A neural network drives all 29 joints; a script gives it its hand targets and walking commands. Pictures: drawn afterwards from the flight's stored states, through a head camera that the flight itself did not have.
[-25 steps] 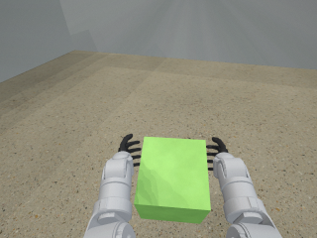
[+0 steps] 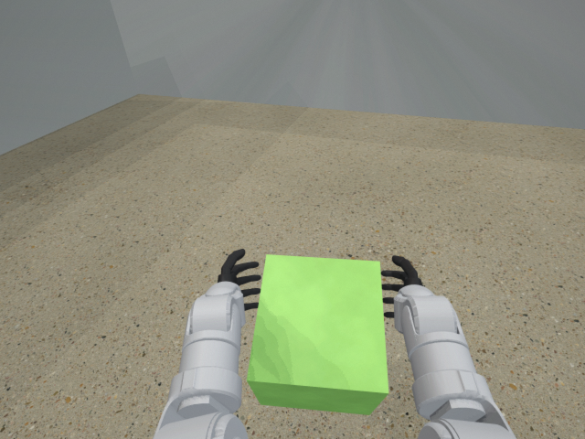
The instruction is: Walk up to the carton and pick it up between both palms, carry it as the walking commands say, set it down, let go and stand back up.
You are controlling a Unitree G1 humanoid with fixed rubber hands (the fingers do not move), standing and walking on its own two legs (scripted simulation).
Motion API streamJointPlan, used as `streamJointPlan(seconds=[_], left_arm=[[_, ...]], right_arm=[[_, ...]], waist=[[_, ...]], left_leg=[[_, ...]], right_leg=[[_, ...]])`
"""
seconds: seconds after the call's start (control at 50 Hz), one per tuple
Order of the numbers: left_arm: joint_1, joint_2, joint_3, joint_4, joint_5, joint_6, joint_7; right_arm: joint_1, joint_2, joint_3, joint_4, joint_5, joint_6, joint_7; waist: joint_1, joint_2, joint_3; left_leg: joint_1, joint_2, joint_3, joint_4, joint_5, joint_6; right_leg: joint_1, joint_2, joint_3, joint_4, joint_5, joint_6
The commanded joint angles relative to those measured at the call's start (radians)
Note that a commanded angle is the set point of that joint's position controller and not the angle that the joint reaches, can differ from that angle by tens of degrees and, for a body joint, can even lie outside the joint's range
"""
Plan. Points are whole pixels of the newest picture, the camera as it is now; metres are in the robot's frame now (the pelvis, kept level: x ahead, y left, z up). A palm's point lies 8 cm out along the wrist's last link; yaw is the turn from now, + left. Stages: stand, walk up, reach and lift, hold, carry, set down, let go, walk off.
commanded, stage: hold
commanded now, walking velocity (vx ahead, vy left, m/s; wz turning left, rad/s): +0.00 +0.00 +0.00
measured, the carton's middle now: (318, 335) +0.30 +0.00 -0.03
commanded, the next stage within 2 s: carry in 0.88 s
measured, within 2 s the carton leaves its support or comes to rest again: neither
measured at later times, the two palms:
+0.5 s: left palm (229, 295) +0.30 +0.13 +0.08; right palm (411, 301) +0.29 -0.14 +0.06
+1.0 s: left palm (230, 295) +0.30 +0.13 +0.07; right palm (410, 296) +0.30 -0.14 +0.06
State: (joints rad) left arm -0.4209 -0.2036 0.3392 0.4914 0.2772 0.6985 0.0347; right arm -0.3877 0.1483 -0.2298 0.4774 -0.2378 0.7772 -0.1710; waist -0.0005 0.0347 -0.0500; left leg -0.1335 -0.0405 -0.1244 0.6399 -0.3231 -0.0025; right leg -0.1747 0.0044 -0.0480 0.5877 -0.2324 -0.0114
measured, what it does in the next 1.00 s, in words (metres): stands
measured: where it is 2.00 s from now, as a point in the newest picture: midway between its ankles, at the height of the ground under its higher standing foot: outside the picture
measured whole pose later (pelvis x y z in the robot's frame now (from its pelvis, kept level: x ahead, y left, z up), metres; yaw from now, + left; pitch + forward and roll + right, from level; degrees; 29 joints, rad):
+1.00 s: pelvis -0.01 +0.00 +0.00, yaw +0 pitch -5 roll -1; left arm -0.43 -0.21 0.32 0.40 0.25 0.72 0.05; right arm -0.42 0.15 -0.22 0.42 -0.24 0.79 -0.17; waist 0.00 0.02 -0.06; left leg -0.27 -0.03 -0.11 0.66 -0.32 0.00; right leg -0.30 0.01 -0.05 0.59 -0.23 -0.01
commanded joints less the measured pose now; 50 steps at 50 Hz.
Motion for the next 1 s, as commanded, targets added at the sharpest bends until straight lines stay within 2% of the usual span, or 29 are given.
streamJointPlan(seconds=[0.0, 0.06, 0.08, 0.12, 0.18, 0.2, 0.26, 0.3, 0.32, 0.36, 0.38, 0.4, 0.44, 0.46, 0.52, 0.54, 0.58, 0.6, 0.62, 0.72, 0.76, 0.8, 0.84, 0.86, 0.88, 0.9, 0.92, 0.96, 0.98], left_arm=[[-0.568, -1.022, -0.549, -0.011, -0.266, 0.001, -0.277], [-0.571, -1.008, -0.551, -0.025, -0.265, 0.002, -0.278], [-0.563, -1.003, -0.532, -0.007, -0.260, 0.002, -0.279], [-0.567, -1.016, -0.557, -0.033, -0.267, 0.002, -0.277], [-0.551, -1.030, -0.566, -0.046, -0.274, 0.003, -0.277], [-0.546, -1.026, -0.565, -0.040, -0.272, 0.005, -0.279], [-0.535, -1.008, -0.541, -0.011, -0.257, 0.012, -0.277], [-0.543, -1.023, -0.558, -0.042, -0.271, 0.005, -0.277], [-0.548, -1.009, -0.551, -0.025, -0.263, 0.008, -0.277], [-0.561, -1.022, -0.544, -0.013, -0.264, 0.006, -0.279], [-0.548, -1.014, -0.536, -0.006, -0.257, 0.006, -0.279], [-0.545, -1.021, -0.548, -0.018, -0.266, 0.006, -0.278], [-0.529, -1.031, -0.561, -0.031, -0.275, 0.004, -0.277], [-0.561, -1.029, -0.568, -0.059, -0.274, 0.003, -0.276], [-0.532, -1.011, -0.549, -0.025, -0.269, 0.010, -0.277], [-0.543, -1.011, -0.541, -0.021, -0.267, 0.008, -0.279], [-0.557, -1.017, -0.557, -0.043, -0.274, 0.002, -0.276], [-0.520, -1.018, -0.543, -0.027, -0.261, 0.008, -0.276], [-0.552, -1.020, -0.556, -0.038, -0.274, 0.006, -0.279], [-0.549, -1.032, -0.567, -0.046, -0.273, 0.008, -0.274], [-0.546, -1.030, -0.559, -0.042, -0.269, 0.003, -0.276], [-0.532, -1.044, -0.556, -0.021, -0.272, 0.007, -0.274], [-0.528, -1.036, -0.562, -0.030, -0.274, 0.005, -0.274], [-0.595, -0.992, -0.557, -0.040, -0.282, 0.017, -0.275], [-0.594, -0.987, -0.583, -0.079, -0.299, 0.020, -0.264], [-0.599, -0.964, -0.596, -0.114, -0.299, 0.034, -0.257], [-0.580, -0.986, -0.613, -0.121, -0.305, 0.045, -0.249], [-0.635, -1.065, -0.710, -0.258, -0.364, 0.069, -0.227], [-0.638, -1.089, -0.748, -0.325, -0.386, 0.082, -0.214]], right_arm=[[-0.769, 1.062, 0.516, -0.130, 0.320, -0.073, 0.400], [-0.721, 1.060, 0.508, -0.107, 0.314, -0.068, 0.399], [-0.750, 1.060, 0.511, -0.112, 0.317, -0.066, 0.400], [-0.718, 1.065, 0.506, -0.106, 0.315, -0.070, 0.399], [-0.702, 1.057, 0.514, -0.127, 0.316, -0.071, 0.397], [-0.717, 1.058, 0.520, -0.137, 0.316, -0.070, 0.399], [-0.708, 1.055, 0.506, -0.106, 0.312, -0.064, 0.399], [-0.717, 1.058, 0.515, -0.129, 0.315, -0.065, 0.399], [-0.725, 1.064, 0.508, -0.114, 0.314, -0.067, 0.398], [-0.739, 1.053, 0.500, -0.116, 0.309, -0.068, 0.398], [-0.744, 1.060, 0.508, -0.118, 0.309, -0.069, 0.397], [-0.711, 1.056, 0.509, -0.106, 0.309, -0.067, 0.397], [-0.720, 1.050, 0.529, -0.147, 0.325, -0.072, 0.397], [-0.712, 1.066, 0.514, -0.126, 0.319, -0.069, 0.400], [-0.693, 1.048, 0.503, -0.109, 0.306, -0.065, 0.398], [-0.712, 1.057, 0.506, -0.114, 0.317, -0.067, 0.400], [-0.710, 1.066, 0.520, -0.115, 0.317, -0.069, 0.401], [-0.727, 1.057, 0.522, -0.144, 0.323, -0.072, 0.399], [-0.710, 1.060, 0.521, -0.119, 0.320, -0.069, 0.402], [-0.700, 1.053, 0.512, -0.124, 0.318, -0.072, 0.401], [-0.698, 1.054, 0.507, -0.123, 0.313, -0.071, 0.403], [-0.730, 1.047, 0.523, -0.146, 0.321, -0.072, 0.402], [-0.719, 1.048, 0.526, -0.142, 0.323, -0.073, 0.401], [-0.816, 1.029, 0.541, -0.141, 0.280, -0.073, 0.386], [-0.854, 1.003, 0.549, -0.196, 0.294, -0.078, 0.380], [-0.839, 1.017, 0.547, -0.186, 0.292, -0.064, 0.374], [-0.837, 1.027, 0.566, -0.217, 0.303, -0.056, 0.366], [-0.795, 1.051, 0.598, -0.311, 0.341, -0.036, 0.348], [-0.768, 1.067, 0.611, -0.356, 0.359, -0.026, 0.341]], waist=[[0.037, -0.024, -0.151], [0.027, -0.010, -0.133], [0.038, -0.040, -0.117], [0.029, 0.011, -0.151], [0.021, 0.002, -0.153], [0.019, -0.029, -0.171], [0.036, -0.002, -0.120], [0.019, -0.046, -0.153], [0.039, -0.023, -0.148], [0.022, -0.021, -0.133], [0.035, -0.014, -0.148], [0.018, -0.024, -0.139], [0.025, -0.013, -0.168], [0.022, 0.002, -0.178], [0.021, -0.041, -0.127], [0.031, -0.018, -0.133], [0.028, -0.041, -0.167], [0.035, -0.007, -0.149], [0.023, -0.033, -0.154], [0.017, 0.008, -0.150], [0.019, 0.009, -0.148], [0.020, -0.030, -0.155], [0.021, -0.014, -0.167], [0.018, -0.171, -0.028], [0.004, -0.187, 0.025], [-0.011, -0.203, 0.011], [-0.018, -0.242, -0.059], [-0.031, -0.167, -0.210], [-0.033, -0.063, -0.282]], left_leg=[[-0.270, -0.002, -0.004, -0.256, -0.009, 0.026], [-0.271, -0.005, -0.003, -0.251, -0.001, 0.023], [-0.269, -0.005, 0.000, -0.252, -0.013, 0.026], [-0.266, -0.003, -0.005, -0.260, 0.013, 0.021], [-0.238, -0.006, 0.000, -0.246, 0.066, 0.015], [-0.241, -0.009, -0.002, -0.244, 0.044, 0.017], [-0.267, -0.006, 0.004, -0.251, 0.014, 0.016], [-0.235, -0.006, -0.004, -0.249, 0.038, 0.021], [-0.261, -0.005, 0.000, -0.252, 0.013, 0.021], [-0.269, 0.000, -0.008, -0.261, -0.027, 0.024], [-0.269, -0.001, -0.006, -0.263, -0.008, 0.027], [-0.255, 0.001, -0.009, -0.255, 0.015, 0.024], [-0.235, -0.006, 0.000, -0.244, 0.085, 0.015], [-0.239, -0.009, 0.003, -0.249, 0.046, 0.014], [-0.255, -0.003, -0.005, -0.256, 0.032, 0.020], [-0.270, -0.003, 0.000, -0.256, -0.001, 0.020], [-0.240, -0.006, -0.001, -0.245, 0.032, 0.019], [-0.258, -0.008, 0.002, -0.250, 0.033, 0.018], [-0.251, -0.007, 0.002, -0.250, 0.026, 0.017], [-0.257, -0.008, -0.002, -0.256, 0.024, 0.012], [-0.273, -0.003, -0.006, -0.264, 0.014, 0.016], [-0.262, -0.003, -0.005, -0.260, 0.013, 0.018], [-0.250, -0.004, -0.005, -0.253, 0.034, 0.016], [-0.373, 0.108, -0.032, -0.141, -0.199, 0.015], [-0.285, 0.098, -0.012, -0.032, -0.220, 0.019], [-0.208, 0.100, 0.007, 0.035, -0.189, 0.024], [-0.154, 0.086, 0.045, 0.087, -0.144, 0.021], [-0.112, 0.110, 0.035, -0.032, -0.068, 0.034], [-0.098, 0.152, -0.017, -0.144, -0.025, 0.050]], right_leg=[[0.271, 0.049, 0.131, -0.135, 0.024, 0.021], [0.268, 0.042, 0.139, -0.141, 0.030, 0.021], [0.255, 0.048, 0.130, -0.142, 0.005, 0.024], [0.282, 0.047, 0.131, -0.135, 0.057, 0.014], [0.269, 0.051, 0.124, -0.134, 0.095, 0.013], [0.279, 0.052, 0.123, -0.133, 0.075, 0.019], [0.270, 0.051, 0.125, -0.132, 0.052, 0.018], [0.267, 0.053, 0.123, -0.136, 0.064, 0.020], [0.278, 0.053, 0.124, -0.135, 0.045, 0.019], [0.274, 0.054, 0.121, -0.133, 0.022, 0.019], [0.280, 0.045, 0.130, -0.139, 0.035, 0.017], [0.264, 0.047, 0.133, -0.139, 0.047, 0.017], [0.268, 0.050, 0.127, -0.137, 0.100, 0.014], [0.278, 0.052, 0.125, -0.134, 0.076, 0.016], [0.264, 0.054, 0.119, -0.140, 0.064, 0.019], [0.275, 0.052, 0.126, -0.139, 0.036, 0.018], [0.267, 0.052, 0.129, -0.137, 0.054, 0.018], [0.270, 0.045, 0.134, -0.140, 0.058, 0.017], [0.265, 0.053, 0.123, -0.139, 0.054, 0.018], [0.281, 0.054, 0.123, -0.133, 0.071, 0.012], [0.291, 0.056, 0.122, -0.133, 0.063, 0.015], [0.287, 0.061, 0.115, -0.131, 0.056, 0.018], [0.280, 0.054, 0.126, -0.133, 0.064, 0.017], [-0.102, -0.187, 0.255, -0.246, -0.277, -0.021], [-0.293, -0.195, 0.303, -0.289, -0.513, -0.043], [-0.388, -0.201, 0.303, -0.322, -0.569, -0.044], [-0.390, -0.193, 0.269, -0.334, -0.548, -0.049], [-0.290, -0.153, 0.192, -0.206, -0.297, -0.049], [-0.216, -0.120, 0.150, -0.093, -0.116, -0.038]])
